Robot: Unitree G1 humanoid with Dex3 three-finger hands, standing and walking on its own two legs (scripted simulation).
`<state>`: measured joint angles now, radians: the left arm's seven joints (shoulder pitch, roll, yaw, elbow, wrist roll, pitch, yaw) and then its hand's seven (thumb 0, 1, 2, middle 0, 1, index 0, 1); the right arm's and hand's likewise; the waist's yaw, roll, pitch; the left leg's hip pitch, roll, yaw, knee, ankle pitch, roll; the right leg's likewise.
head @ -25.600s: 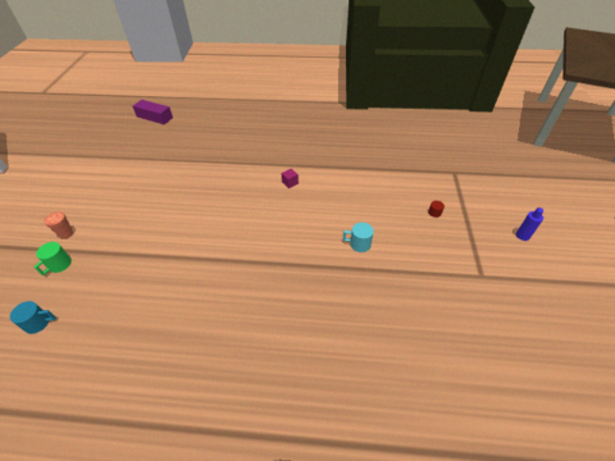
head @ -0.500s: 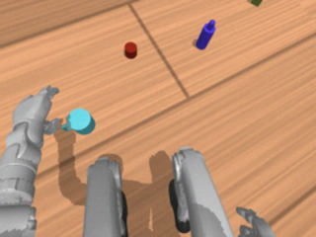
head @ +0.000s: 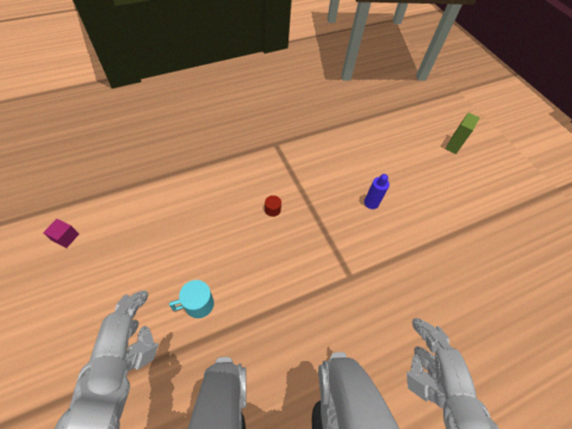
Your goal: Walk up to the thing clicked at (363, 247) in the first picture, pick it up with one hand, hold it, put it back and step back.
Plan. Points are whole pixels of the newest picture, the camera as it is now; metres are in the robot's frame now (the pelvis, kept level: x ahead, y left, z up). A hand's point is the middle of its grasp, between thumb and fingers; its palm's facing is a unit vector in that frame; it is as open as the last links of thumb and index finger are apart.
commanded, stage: home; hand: left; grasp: from above
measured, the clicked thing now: (191, 301) +0.48 +0.24 -0.58
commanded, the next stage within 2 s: none
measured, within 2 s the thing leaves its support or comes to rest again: neither
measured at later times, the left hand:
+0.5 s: hand (123, 375) +0.20 +0.18 +0.05, palm faces +0.08 -0.97 -0.21, open 7.4 cm
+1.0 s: hand (131, 367) +0.21 +0.18 +0.04, palm faces +0.07 -0.97 -0.21, open 7.4 cm
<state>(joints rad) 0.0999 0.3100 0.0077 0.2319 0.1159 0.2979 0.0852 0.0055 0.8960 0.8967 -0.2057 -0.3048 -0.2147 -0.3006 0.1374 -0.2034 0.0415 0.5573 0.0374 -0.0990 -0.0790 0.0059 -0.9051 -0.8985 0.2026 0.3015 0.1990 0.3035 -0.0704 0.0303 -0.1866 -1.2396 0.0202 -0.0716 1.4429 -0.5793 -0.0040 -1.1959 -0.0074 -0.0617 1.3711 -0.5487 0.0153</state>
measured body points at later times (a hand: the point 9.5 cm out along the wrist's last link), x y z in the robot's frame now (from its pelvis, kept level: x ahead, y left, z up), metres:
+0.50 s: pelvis +0.05 +0.00 +0.09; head +0.06 +0.00 +0.54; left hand +0.20 +0.24 +0.06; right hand +0.21 -0.24 +0.03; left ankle +0.05 +0.12 -0.59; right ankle +0.06 -0.13 -0.59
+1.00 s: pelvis +0.05 -0.01 +0.09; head +0.07 +0.00 +0.54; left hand +0.20 +0.23 +0.06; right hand +0.22 -0.25 +0.03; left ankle +0.05 +0.12 -0.59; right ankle +0.06 -0.13 -0.59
